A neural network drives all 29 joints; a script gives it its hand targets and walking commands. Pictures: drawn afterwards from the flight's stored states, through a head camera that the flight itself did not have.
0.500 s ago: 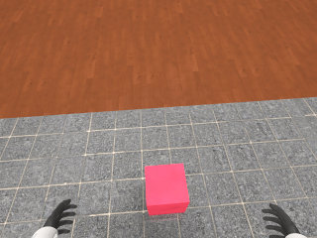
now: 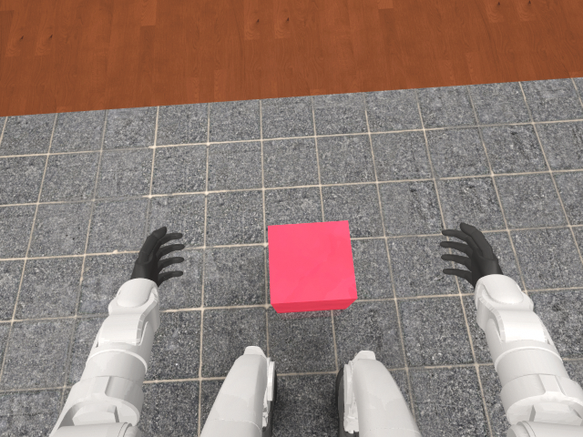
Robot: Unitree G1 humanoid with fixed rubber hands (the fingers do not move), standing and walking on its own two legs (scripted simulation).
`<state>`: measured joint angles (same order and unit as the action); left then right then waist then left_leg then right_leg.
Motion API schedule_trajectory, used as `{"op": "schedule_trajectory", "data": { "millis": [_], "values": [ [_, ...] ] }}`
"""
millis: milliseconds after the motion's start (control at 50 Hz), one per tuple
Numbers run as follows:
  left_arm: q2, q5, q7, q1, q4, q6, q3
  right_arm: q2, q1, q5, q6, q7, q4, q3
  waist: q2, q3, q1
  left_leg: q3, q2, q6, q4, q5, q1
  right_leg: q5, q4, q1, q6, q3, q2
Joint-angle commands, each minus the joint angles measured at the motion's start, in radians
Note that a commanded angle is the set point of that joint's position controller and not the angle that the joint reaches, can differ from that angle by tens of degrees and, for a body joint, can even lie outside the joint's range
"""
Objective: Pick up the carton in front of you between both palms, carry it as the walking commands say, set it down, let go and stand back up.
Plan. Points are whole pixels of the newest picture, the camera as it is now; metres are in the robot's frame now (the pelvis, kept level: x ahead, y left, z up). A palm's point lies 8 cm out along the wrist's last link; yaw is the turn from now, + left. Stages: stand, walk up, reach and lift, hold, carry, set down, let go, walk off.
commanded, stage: reach and lift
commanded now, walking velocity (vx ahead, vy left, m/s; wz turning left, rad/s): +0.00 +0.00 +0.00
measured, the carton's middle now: (309, 270) +0.43 +0.00 -0.57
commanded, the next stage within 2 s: none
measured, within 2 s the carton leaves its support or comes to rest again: neither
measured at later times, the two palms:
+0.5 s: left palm (207, 221) +0.43 +0.19 -0.17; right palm (421, 206) +0.47 -0.19 -0.17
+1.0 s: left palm (229, 261) +0.41 +0.20 -0.41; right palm (390, 253) +0.45 -0.19 -0.41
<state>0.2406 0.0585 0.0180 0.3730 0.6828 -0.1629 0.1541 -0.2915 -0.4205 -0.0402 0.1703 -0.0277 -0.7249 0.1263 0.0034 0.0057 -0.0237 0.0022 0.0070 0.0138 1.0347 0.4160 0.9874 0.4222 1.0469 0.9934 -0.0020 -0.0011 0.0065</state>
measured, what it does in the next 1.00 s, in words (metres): lowers itself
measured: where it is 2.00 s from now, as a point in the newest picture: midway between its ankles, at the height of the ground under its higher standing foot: (305, 420)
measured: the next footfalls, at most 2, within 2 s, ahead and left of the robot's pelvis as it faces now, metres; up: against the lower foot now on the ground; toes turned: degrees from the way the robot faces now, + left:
none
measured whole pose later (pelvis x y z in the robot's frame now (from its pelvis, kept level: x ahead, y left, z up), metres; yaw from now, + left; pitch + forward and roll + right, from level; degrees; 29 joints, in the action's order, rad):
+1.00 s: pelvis -0.07 +0.00 -0.26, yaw +1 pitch +46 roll +2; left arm 0.25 0.21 0.15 1.09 0.86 -0.05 0.17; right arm -0.38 -1.18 -0.18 0.06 0.08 -0.95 0.09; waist 0.00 0.07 -0.03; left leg 0.00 0.00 0.03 1.92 0.52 2.20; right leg 0.53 1.94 2.22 -0.01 0.02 0.00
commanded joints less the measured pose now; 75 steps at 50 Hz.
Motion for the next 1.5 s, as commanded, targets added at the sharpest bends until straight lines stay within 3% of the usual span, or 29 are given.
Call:
{"op": "schedule_trajectory", "data": {
  "millis": [0,160,240,380,540,640,740,820,880,980,1080,1180,1240,1340,1420,1480],
  "values": [
    [0.113,0.016,0.018,0.238,-0.067,0.02,0.044,-0.133,-0.277,-0.015,-0.02,0.006,0.052,0.04,0.024,-0.604,-0.007,0.008,-0.058,0.035,-0.045,-0.427,-0.119,-0.476,-0.036,-0.26,0.027,0.028,-0.05],
    [0.093,0.027,0.054,0.682,0.02,-0.009,0.098,-0.163,-0.746,-0.016,0.003,0.004,-0.093,0.065,0.026,-0.746,-0.021,0.035,-0.049,0.034,-0.024,-0.108,0.024,-0.109,-0.036,-0.064,0.026,0.006,-0.049],
    [0.081,0.02,0.074,0.851,0.09,-0.019,0.129,-0.178,-0.935,-0.004,0.008,0.004,-0.179,0.079,0.038,-0.811,-0.033,0.05,-0.051,0.036,0.007,-0.032,0.091,-0.013,-0.011,0.014,0.024,-0.004,-0.054],
    [0.052,-0.049,0.084,0.883,0.113,0.027,0.199,-0.164,-0.992,0.07,-0.028,0.008,-0.225,0.134,0.072,-0.986,-0.04,0.06,-0.072,0.033,0.02,-0.146,0.135,-0.151,0.011,0.002,0.026,0.002,-0.064],
    [-0.01,-0.099,0.058,0.797,0.13,0.126,0.243,-0.061,-0.898,0.108,-0.113,0.025,-0.232,0.169,0.066,-0.944,-0.034,0.052,-0.075,0.037,0.182,-0.279,0.412,-0.336,0.184,0.198,0.028,0.027,-0.067],
    [-0.004,-0.062,0.061,0.741,0.153,0.165,0.209,-0.057,-0.822,0.075,-0.15,0.052,-0.216,0.146,0.062,-0.99,-0.02,0.039,-0.077,0.044,0.36,-0.383,0.548,-0.447,0.364,0.355,0.028,0.031,-0.068],
    [0.048,0.041,0.089,0.737,0.098,0.184,0.111,-0.115,-0.831,-0.029,-0.172,0.085,-0.122,0.057,0.066,-1.175,-0.016,0.032,-0.076,0.045,0.536,-0.482,0.559,-0.545,0.548,0.373,0.028,0.022,-0.063],
    [0.092,0.104,0.11,0.793,0.031,0.172,0.054,-0.157,-0.892,-0.096,-0.161,0.101,-0.058,0.002,0.065,-1.254,-0.019,0.044,-0.074,0.045,0.647,-0.438,0.569,-0.489,0.658,0.383,0.025,0.012,-0.062],
    [0.118,0.134,0.125,0.86,0.003,0.148,0.034,-0.191,-0.953,-0.128,-0.14,0.106,-0.037,-0.014,0.068,-1.257,-0.017,0.056,-0.07,0.044,0.704,-0.333,0.581,-0.375,0.709,0.406,0.023,-0.002,-0.058],
    [0.122,0.163,0.14,0.97,0.116,0.118,0.017,-0.206,-1.048,-0.154,-0.116,0.11,-0.171,-0.031,0.055,-1.045,-0.017,0.061,-0.051,0.041,0.768,-0.1,0.67,-0.117,0.759,0.581,0.021,-0.006,-0.037],
    [0.138,0.166,0.137,1.085,0.262,0.132,0.009,-0.224,-1.155,-0.177,-0.133,0.112,-0.328,-0.064,0.037,-0.874,-0.024,0.048,-0.03,0.034,0.836,-0.007,0.735,0.001,0.818,0.695,0.017,0.013,-0.017],
    [0.165,0.186,0.137,1.175,0.354,0.162,-0.014,-0.249,-1.251,-0.203,-0.165,0.112,-0.41,-0.1,0.04,-0.826,-0.024,0.035,-0.019,0.033,0.908,-0.031,0.748,-0.008,0.888,0.725,0.013,0.025,-0.005],
    [0.18,0.218,0.142,1.209,0.351,0.18,-0.037,-0.268,-1.291,-0.222,-0.182,0.119,-0.394,-0.124,0.047,-0.899,-0.02,0.037,-0.019,0.034,0.946,-0.09,0.709,-0.066,0.928,0.675,0.016,0.023,-0.003],
    [0.145,0.309,0.141,1.214,0.366,0.184,-0.121,-0.266,-1.312,-0.243,-0.191,0.133,-0.326,-0.16,0.074,-1.01,0.017,0.041,-0.03,0.035,0.982,-0.161,0.685,-0.16,0.967,0.568,0.016,0.009,-0.003],
    [0.14,0.316,0.152,1.168,0.332,0.185,-0.127,-0.252,-1.267,-0.238,-0.184,0.14,-0.282,-0.156,0.074,-1.076,0.016,0.048,-0.043,0.033,0.987,-0.204,0.66,-0.21,0.978,0.52,0.017,0.0,-0.013],
    [0.121,0.282,0.149,1.127,0.373,0.183,-0.103,-0.214,-1.212,-0.218,-0.179,0.132,-0.331,-0.137,0.062,-0.935,0.01,0.04,-0.048,0.033,0.977,-0.175,0.743,-0.185,0.972,0.613,0.017,0.008,-0.015]
  ]
}}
